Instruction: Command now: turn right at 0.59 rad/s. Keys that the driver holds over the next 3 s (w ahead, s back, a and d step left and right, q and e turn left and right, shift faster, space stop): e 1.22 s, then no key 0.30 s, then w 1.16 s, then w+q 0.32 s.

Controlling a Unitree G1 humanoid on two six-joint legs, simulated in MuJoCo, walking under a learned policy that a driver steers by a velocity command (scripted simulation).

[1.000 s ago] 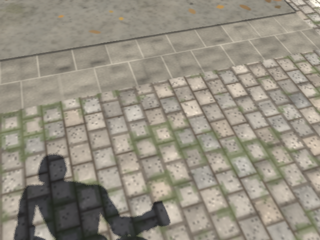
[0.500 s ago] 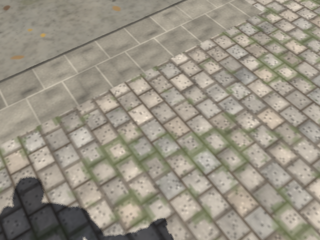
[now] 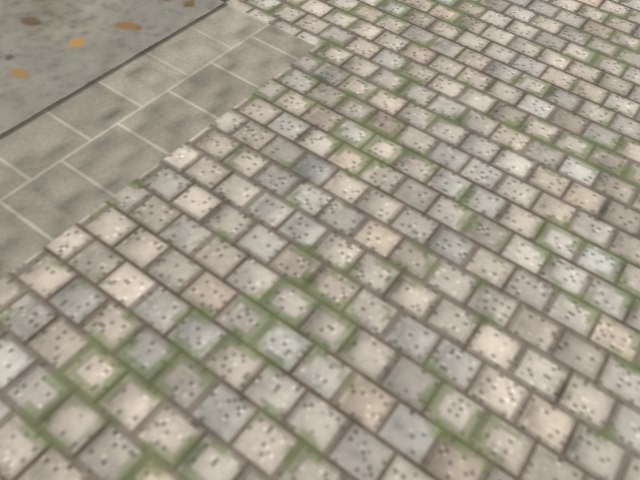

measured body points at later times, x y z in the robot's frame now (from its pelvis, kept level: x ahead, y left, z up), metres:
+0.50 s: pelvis -0.02 -0.05 +0.00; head +0.02 -0.09 +0.45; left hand +0.22 +0.18 -0.07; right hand +0.06 -0.37 -0.11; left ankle +0.04 +0.10 -0.68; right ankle -0.02 -0.14 -0.74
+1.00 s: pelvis -0.02 -0.02 +0.00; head +0.02 -0.04 +0.45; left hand +0.27 +0.13 -0.10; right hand -0.05 -0.34 -0.09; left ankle +0.05 +0.08 -0.74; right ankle -0.10 -0.14 -0.69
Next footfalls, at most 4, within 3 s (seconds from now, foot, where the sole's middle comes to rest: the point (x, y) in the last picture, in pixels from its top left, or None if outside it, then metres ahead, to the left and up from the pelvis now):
0.22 right None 0.02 -0.15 -0.78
0.70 left None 0.09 0.06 -0.78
1.12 right None -0.07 -0.16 -0.78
1.56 left None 0.09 0.00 -0.78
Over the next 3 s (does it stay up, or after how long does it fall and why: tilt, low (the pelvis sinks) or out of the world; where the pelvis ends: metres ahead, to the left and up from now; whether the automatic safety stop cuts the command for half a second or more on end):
stays up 0.36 -0.58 -0.01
